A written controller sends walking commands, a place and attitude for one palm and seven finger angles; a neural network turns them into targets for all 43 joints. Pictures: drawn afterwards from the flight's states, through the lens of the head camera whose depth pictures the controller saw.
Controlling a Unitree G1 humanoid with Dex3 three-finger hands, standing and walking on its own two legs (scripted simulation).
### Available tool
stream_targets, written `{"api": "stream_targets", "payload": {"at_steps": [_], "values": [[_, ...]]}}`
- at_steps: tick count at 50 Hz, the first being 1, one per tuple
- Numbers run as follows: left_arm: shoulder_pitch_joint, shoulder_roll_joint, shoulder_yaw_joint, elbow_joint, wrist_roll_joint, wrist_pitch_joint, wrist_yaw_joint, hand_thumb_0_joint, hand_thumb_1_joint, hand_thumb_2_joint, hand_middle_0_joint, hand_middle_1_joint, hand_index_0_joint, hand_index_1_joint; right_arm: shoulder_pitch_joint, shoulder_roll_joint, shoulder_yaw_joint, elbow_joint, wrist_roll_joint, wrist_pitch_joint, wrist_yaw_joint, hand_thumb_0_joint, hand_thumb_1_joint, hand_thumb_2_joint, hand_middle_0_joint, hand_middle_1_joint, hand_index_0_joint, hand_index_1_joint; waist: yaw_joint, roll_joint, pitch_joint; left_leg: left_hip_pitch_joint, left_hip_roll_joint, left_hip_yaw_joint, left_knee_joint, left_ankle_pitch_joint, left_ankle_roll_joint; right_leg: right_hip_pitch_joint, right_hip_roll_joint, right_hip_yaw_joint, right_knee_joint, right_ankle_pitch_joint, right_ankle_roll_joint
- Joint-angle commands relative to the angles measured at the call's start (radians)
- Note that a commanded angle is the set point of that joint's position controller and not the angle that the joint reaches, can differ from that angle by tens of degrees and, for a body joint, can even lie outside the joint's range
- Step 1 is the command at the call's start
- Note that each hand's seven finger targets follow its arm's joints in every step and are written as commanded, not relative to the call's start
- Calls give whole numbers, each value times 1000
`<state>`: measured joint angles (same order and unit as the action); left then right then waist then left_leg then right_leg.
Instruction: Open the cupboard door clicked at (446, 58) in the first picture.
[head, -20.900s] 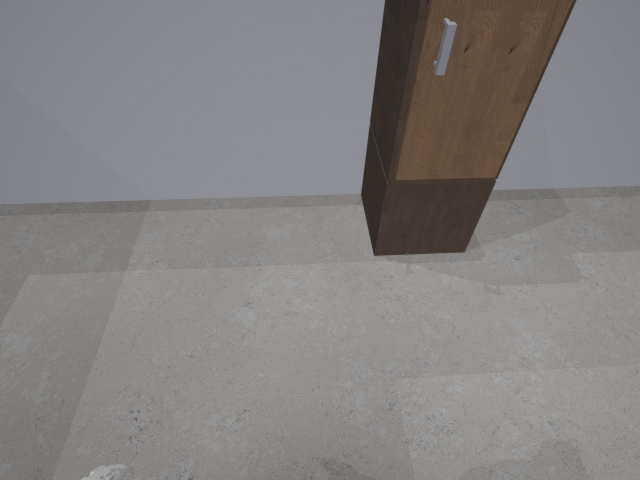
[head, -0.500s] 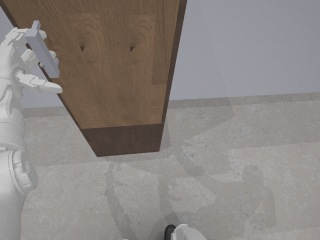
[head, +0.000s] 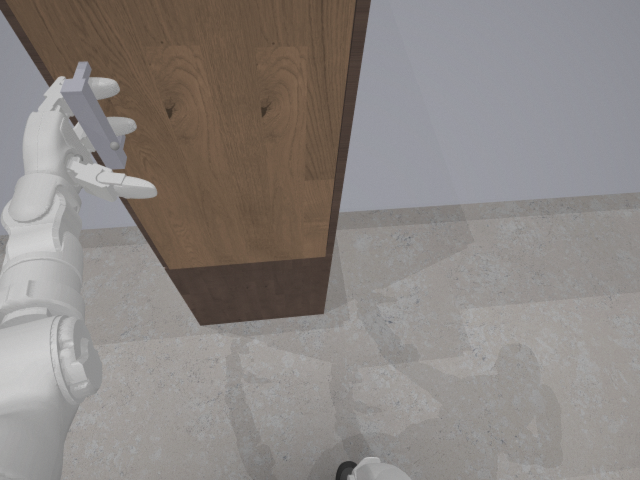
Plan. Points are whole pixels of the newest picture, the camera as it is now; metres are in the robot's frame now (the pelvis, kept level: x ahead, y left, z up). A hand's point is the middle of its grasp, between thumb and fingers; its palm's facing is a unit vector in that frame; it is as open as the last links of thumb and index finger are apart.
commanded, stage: slide the fingers in behind the handle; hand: left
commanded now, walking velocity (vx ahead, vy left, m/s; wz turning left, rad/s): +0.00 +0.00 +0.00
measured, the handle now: (100, 117) +0.54 +0.25 +0.12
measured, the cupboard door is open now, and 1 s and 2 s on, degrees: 0 1 40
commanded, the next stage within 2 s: close the thumb around the handle in 0.24 s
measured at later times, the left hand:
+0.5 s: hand (112, 147) +0.48 +0.22 +0.13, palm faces +0.05 -1.00 -0.01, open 13.5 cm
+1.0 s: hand (111, 146) +0.48 +0.22 +0.13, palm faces +0.06 -1.00 -0.02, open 5.8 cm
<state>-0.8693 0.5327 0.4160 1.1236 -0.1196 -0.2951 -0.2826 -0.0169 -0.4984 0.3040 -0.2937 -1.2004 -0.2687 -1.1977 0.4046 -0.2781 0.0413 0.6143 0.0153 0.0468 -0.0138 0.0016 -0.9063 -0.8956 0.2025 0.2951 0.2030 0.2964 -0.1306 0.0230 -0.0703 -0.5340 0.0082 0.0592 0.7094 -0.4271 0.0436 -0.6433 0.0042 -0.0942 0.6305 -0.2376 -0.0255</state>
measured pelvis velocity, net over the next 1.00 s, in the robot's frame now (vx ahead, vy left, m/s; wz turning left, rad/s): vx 0.00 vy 0.00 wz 0.02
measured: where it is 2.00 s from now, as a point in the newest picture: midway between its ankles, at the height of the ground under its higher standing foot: outside the picture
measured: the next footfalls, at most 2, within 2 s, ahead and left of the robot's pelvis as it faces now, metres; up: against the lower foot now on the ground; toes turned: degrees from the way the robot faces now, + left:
none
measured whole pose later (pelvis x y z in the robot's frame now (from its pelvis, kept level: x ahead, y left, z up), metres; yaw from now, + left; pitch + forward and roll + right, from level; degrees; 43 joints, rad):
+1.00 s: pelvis +0.00 +0.00 +0.00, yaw +1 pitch +14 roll -2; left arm -0.90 0.53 0.39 1.15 -0.13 -0.31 -0.28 0.00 0.73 0.83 -0.36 -1.34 -0.34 -1.33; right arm 0.42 -0.28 0.04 0.65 0.01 0.03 -0.02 0.00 -0.91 -0.90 0.20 0.30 0.20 0.30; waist -0.13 0.03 -0.06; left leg -0.54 0.00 0.04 0.72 -0.42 0.04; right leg -0.64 0.00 -0.11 0.63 -0.24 -0.03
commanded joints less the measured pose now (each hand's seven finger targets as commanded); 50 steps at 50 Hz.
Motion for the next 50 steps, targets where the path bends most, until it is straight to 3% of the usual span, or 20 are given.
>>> {"api": "stream_targets", "payload": {"at_steps": [1, 6, 7, 11, 15, 17, 20, 21, 22, 24, 32, 34, 37, 39, 40, 42, 43, 45, 47, 50], "values": [[-453, 246, 11, -219, -24, -82, -14, 0, -500, 300, -300, -1200, -300, -1200, 134, -174, -68, -46, -1, -19, -17, 0, -900, -900, 200, 300, 200, 300, -10, 80, -407, 138, 18, -103, -65, 567, -33, 309, 18, 67, 8, 370, -3], [-469, 229, -8, -223, -21, -82, -16, 0, -500, 300, -300, -1200, -300, -1200, 132, -171, -66, -42, -1, -25, -20, 0, -900, -900, 200, 300, 200, 300, -8, 120, -423, 158, 13, -106, -67, 565, -35, 302, 14, 67, 9, 358, -6], [-493, 205, -31, -218, -21, -81, -16, 0, -500, 300, -300, -1200, -300, -1200, 132, -170, -66, -35, -1, -27, -20, 0, -900, -900, 200, 300, 200, 300, -24, 95, -400, 154, 15, -106, -66, 546, -34, 285, 16, 65, 5, 348, -2], [-502, 204, -30, -205, -20, -87, -12, 0, -500, 300, -300, -1200, -300, -1200, 135, -173, -67, -31, -3, -33, -22, 0, -900, -900, 200, 300, 200, 300, -22, 94, -410, 142, 11, -106, -66, 519, -30, 291, 14, 68, 6, 338, -3], [-485, 244, 0, -189, -24, -90, -16, 0, -500, 300, -300, -1200, -300, -1200, 140, -180, -65, -31, -3, -36, -23, 0, -900, -900, 200, 300, 200, 300, -16, 61, -414, 109, 7, -100, -66, 500, -22, 329, 13, 74, 8, 358, -5], [-506, 244, -6, -189, -18, -88, -23, 0, -500, 300, -300, -1200, -300, -1200, 135, -177, -64, -30, -2, -36, -25, 0, -900, -900, 200, 300, 200, 300, -18, 88, -411, 105, 5, -99, -68, 492, -24, 325, 11, 74, 10, 358, -6], [-512, 264, 5, -192, -21, -89, -23, 0, -332, 372, -312, -1218, -312, -1218, 137, -179, -64, -31, -2, -34, -27, 0, -900, -900, 200, 300, 200, 300, -19, 75, -408, 101, 5, -102, -68, 488, -22, 329, 11, 73, 8, 354, -6], [-509, 234, -20, -184, -20, -85, -27, 0, -276, 396, -316, -1224, -316, -1224, 132, -176, -62, -35, 0, -34, -26, 0, -900, -900, 200, 300, 200, 300, -23, 105, -411, 110, 4, -99, -67, 481, -23, 311, 11, 75, 8, 345, -4], [-516, 228, -23, -159, -21, -79, -27, 0, -220, 420, -320, -1230, -320, -1230, 135, -177, -61, -30, 0, -36, -27, 0, -900, -900, 200, 300, 200, 300, -31, 83, -380, 96, 4, -102, -68, 457, -23, 295, 12, 71, 3, 326, -4], [-515, 278, 9, -159, -17, -78, -23, 0, -108, 468, -328, -1242, -328, -1242, 138, -183, -61, -31, -1, -37, -29, 0, -900, -900, 200, 300, 200, 300, -25, 65, -390, 73, 2, -100, -74, 424, -19, 318, 11, 74, 4, 319, -3], [-503, 271, 14, -211, -26, -94, -26, 0, 340, 660, -360, -1290, -360, -1290, 145, -181, -66, -35, -3, -40, -24, 0, -900, -900, 200, 300, 200, 300, -14, 102, -455, 143, 12, -112, -61, 529, -34, 305, 15, 70, 10, 346, -5], [-484, 249, -3, -194, -25, -90, -27, 0, 452, 708, -368, -1302, -368, -1302, 138, -178, -63, -38, -1, -38, -23, 0, -900, -900, 200, 300, 200, 300, -14, 93, -412, 120, 11, -107, -65, 507, -30, 299, 16, 69, 7, 336, -5], [-495, 234, -14, -222, -24, -95, -23, 0, 620, 780, -380, -1320, -380, -1320, 139, -179, -65, -37, -4, -38, -21, 0, -900, -900, 200, 300, 200, 300, -12, 135, -434, 165, 15, -114, -63, 548, -40, 276, 17, 65, 7, 327, -6], [-484, 214, -24, -207, -25, -92, -21, 0, 732, 828, -388, -1332, -388, -1332, 139, -177, -66, -36, -4, -39, -20, 0, -900, -900, 200, 300, 200, 300, -14, 102, -410, 153, 15, -114, -65, 533, -38, 276, 19, 63, 3, 318, -5], [-484, 218, -17, -208, -29, -93, -18, 0, 788, 852, -392, -1338, -392, -1338, 143, -180, -67, -34, -5, -39, -21, 0, -900, -900, 200, 300, 200, 300, -19, 80, -408, 149, 16, -116, -65, 539, -34, 279, 19, 61, 4, 328, -6], [-507, 240, -8, -210, -24, -92, -17, 0, 900, 900, -400, -1350, -400, -1350, 141, -181, -66, -29, -4, -38, -22, 0, -900, -900, 200, 300, 200, 300, -19, 108, -415, 140, 13, -111, -67, 527, -35, 290, 16, 66, 6, 333, -5], [-503, 233, -14, -199, -20, -90, -17, 0, 900, 900, -400, -1350, -400, -1350, 145, -180, -68, -26, -4, -37, -23, 0, -900, -900, 200, 300, 200, 300, -23, 76, -410, 137, 14, -114, -66, 518, -33, 287, 17, 64, 6, 329, -4], [-494, 218, -22, -218, -22, -94, -17, 0, 900, 900, -400, -1350, -400, -1350, 144, -178, -69, -31, -5, -38, -22, 0, -900, -900, 200, 300, 200, 300, -16, 107, -423, 159, 15, -116, -62, 558, -36, 283, 17, 63, 9, 338, -7], [-525, 188, -48, -206, -23, -89, -16, 0, 900, 900, -400, -1350, -400, -1350, 145, -176, -67, -19, -6, -40, -21, 0, -900, -900, 200, 300, 200, 300, -32, 117, -402, 172, 17, -123, -61, 566, -46, 250, 17, 58, 5, 324, -4], [-509, 217, -22, -194, -21, -89, -11, 0, 900, 900, -400, -1350, -400, -1350, 151, -180, -69, -20, -7, -39, -21, 0, -900, -900, 200, 300, 200, 300, -26, 82, -416, 149, 13, -119, -58, 545, -34, 277, 18, 64, 9, 336, -5]]}}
